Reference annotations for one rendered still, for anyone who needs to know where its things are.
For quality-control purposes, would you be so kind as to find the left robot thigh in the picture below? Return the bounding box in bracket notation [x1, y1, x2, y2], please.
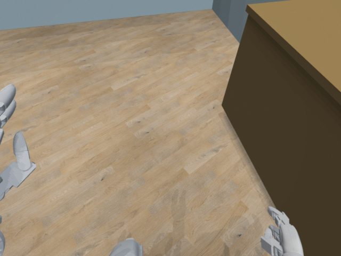
[109, 240, 143, 256]

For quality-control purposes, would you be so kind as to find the left robot hand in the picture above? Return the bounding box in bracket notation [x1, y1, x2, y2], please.
[0, 84, 36, 201]

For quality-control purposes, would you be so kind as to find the right robot hand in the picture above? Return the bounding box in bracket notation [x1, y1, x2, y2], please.
[261, 206, 304, 256]

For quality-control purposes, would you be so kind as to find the counter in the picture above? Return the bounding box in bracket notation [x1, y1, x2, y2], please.
[222, 0, 341, 256]

